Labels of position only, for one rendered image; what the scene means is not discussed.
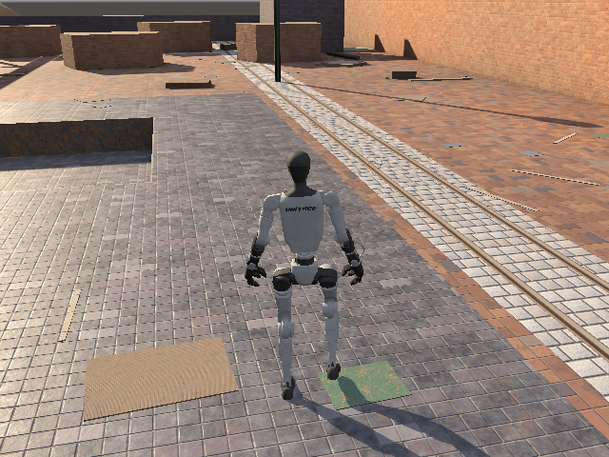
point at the robot right hand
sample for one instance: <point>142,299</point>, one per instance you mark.
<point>354,270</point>

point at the robot left hand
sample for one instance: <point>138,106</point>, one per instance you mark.
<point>256,273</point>

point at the robot left forearm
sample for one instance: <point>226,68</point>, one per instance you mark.
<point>255,254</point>

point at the right robot upper arm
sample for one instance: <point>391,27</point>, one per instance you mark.
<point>330,199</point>

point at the robot right forearm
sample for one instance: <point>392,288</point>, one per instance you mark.
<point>350,251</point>

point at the robot left thigh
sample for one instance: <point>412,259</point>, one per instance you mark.
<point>282,284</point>

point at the left robot shin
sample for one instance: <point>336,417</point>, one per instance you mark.
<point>285,352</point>

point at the left robot upper arm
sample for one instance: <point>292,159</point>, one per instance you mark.
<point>272,202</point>

